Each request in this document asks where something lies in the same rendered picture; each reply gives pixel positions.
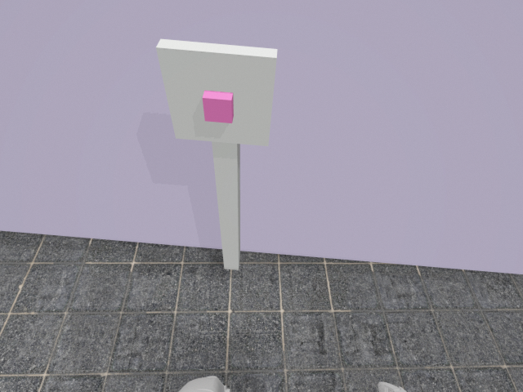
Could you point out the button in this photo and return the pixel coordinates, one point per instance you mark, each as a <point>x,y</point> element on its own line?
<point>218,106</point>

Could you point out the panel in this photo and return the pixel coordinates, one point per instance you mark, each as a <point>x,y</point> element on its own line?
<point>190,68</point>

